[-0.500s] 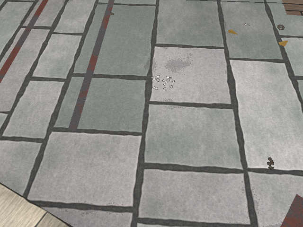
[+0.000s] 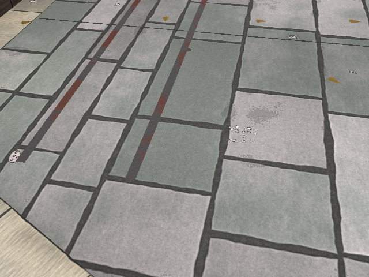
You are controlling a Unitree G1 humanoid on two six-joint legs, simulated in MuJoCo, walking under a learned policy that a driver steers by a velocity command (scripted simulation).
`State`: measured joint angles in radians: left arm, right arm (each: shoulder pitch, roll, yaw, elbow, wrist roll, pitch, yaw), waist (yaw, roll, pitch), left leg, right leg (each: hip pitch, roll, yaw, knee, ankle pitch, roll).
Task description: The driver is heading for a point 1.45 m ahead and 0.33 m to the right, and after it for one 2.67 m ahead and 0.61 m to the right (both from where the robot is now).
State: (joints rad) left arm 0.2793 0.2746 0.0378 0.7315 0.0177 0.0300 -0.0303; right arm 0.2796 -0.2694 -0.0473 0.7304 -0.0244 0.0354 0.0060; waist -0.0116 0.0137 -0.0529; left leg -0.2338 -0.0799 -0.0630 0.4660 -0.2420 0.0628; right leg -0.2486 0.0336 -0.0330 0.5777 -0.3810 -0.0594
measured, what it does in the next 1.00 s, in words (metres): goes down, turning right: right foot, then left foot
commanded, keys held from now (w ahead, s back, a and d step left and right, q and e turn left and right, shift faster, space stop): w+e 0.76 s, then w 0.08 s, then w+q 0.16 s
